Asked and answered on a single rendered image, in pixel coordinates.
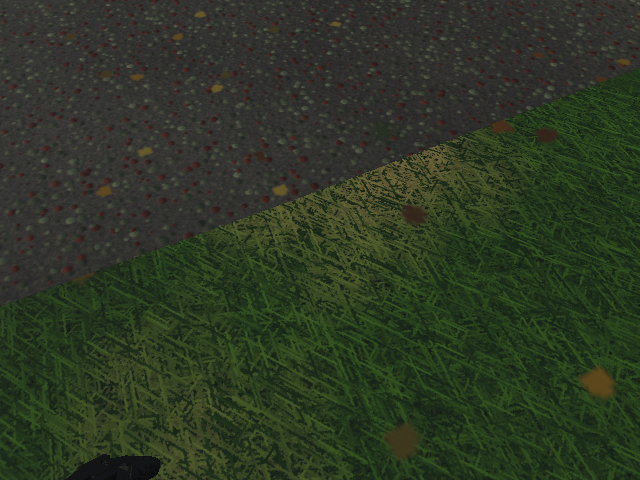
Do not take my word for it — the robot left hand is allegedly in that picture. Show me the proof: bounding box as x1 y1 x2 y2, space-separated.
64 454 160 480

